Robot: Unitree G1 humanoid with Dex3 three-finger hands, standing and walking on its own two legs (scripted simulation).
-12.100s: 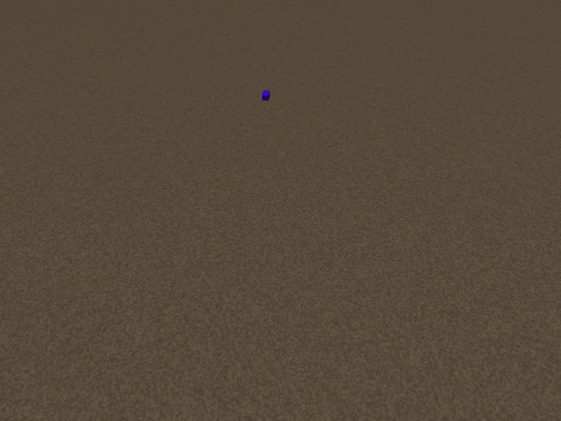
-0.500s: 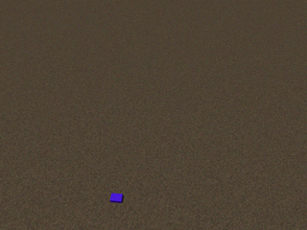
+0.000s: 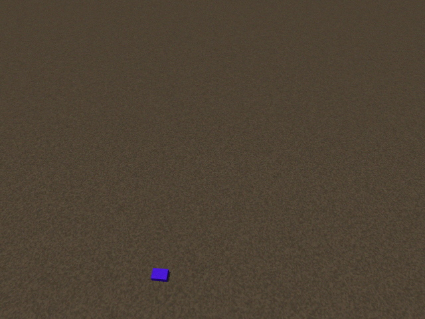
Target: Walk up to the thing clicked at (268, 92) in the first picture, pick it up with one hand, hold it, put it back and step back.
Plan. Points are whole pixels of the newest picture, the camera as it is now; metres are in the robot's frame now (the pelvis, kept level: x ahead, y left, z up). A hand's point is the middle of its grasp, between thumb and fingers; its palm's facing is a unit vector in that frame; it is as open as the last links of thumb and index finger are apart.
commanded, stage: stand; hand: left
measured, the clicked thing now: (160, 274) +0.46 +0.25 -0.77
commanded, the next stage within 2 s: walk up in 0.64 s
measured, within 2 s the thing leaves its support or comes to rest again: neither
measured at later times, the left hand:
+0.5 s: hand out of the picture +0.07 +0.25 -0.16, palm faces -0.03 -0.94 -0.34, open 7.4 cm
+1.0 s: hand out of the picture +0.11 +0.28 -0.17, palm faces +0.01 -0.94 -0.33, open 7.4 cm
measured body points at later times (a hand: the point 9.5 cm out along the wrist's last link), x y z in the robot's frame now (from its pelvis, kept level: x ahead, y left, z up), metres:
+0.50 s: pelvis +0.00 +0.00 +0.00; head +0.01 +0.00 +0.45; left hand +0.07 +0.30 -0.13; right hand +0.07 -0.30 -0.13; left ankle +0.00 +0.14 -0.75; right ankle -0.03 -0.11 -0.75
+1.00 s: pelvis +0.04 +0.02 -0.01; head +0.08 +0.04 +0.44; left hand +0.11 +0.33 -0.15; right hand +0.07 -0.30 -0.12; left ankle +0.00 +0.13 -0.75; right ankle +0.02 -0.12 -0.70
